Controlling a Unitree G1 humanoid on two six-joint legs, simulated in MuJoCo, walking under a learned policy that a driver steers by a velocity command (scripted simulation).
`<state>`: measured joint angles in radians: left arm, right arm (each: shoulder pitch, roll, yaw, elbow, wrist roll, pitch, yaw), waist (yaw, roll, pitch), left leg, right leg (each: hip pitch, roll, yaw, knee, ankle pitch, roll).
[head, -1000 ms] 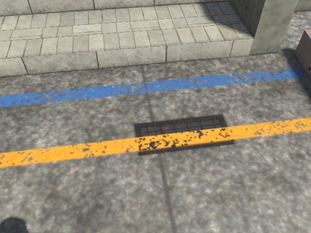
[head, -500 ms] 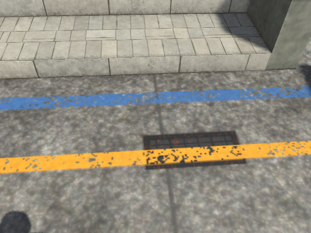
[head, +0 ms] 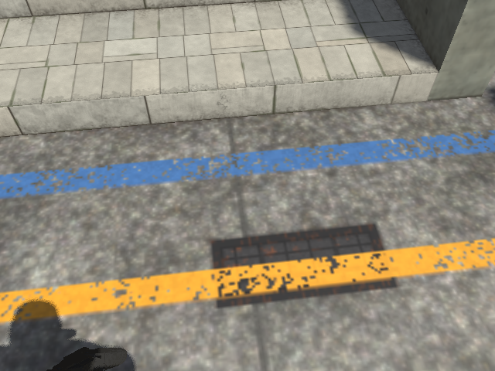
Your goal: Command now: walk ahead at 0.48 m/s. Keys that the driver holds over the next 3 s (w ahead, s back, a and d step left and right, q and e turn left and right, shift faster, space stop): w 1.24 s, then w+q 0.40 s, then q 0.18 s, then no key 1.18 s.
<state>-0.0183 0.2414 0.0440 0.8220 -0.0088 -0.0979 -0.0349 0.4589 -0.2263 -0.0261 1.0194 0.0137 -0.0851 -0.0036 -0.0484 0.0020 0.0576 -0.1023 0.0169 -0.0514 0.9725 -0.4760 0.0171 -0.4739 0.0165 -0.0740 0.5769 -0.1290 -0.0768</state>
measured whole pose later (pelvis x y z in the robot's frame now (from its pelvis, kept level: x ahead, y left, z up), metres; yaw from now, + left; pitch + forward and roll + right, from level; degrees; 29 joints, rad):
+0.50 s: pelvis +0.27 +0.05 +0.00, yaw +0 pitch +2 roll -2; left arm 0.37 0.28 0.06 0.99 -0.01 -0.06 0.01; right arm 0.05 -0.24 -0.05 0.80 0.01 -0.10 0.03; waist 0.06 0.01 0.00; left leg -0.49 0.05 0.03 0.53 -0.09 0.06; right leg -0.02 -0.01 -0.05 0.46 -0.44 0.00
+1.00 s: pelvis +0.52 +0.04 +0.02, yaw -1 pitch +2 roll +2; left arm 0.01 0.23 0.05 0.84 -0.02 -0.08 -0.03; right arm 0.39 -0.24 -0.07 0.97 0.02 -0.08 -0.01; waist -0.07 -0.04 0.01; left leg 0.07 -0.03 0.06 0.21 -0.33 0.01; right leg -0.59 -0.07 -0.01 0.54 0.00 -0.05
